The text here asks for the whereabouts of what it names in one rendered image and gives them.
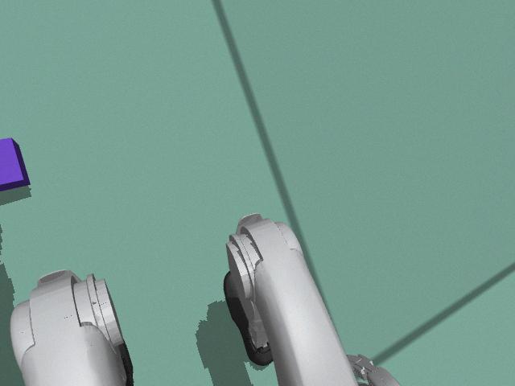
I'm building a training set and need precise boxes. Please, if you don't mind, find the right robot foot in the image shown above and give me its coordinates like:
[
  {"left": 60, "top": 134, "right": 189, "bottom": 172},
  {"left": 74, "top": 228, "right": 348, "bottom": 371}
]
[{"left": 224, "top": 271, "right": 274, "bottom": 366}]

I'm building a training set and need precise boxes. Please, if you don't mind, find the right robot hand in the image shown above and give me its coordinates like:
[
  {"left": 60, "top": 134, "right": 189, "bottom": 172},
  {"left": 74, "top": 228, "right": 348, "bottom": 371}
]
[{"left": 346, "top": 354, "right": 401, "bottom": 386}]

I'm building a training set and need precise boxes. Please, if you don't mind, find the left robot foot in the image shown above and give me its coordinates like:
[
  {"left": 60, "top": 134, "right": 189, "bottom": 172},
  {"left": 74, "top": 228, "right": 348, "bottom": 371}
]
[{"left": 118, "top": 339, "right": 134, "bottom": 386}]

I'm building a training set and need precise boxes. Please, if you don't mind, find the small box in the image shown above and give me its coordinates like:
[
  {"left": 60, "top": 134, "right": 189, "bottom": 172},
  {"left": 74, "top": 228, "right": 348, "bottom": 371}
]
[{"left": 0, "top": 138, "right": 31, "bottom": 191}]

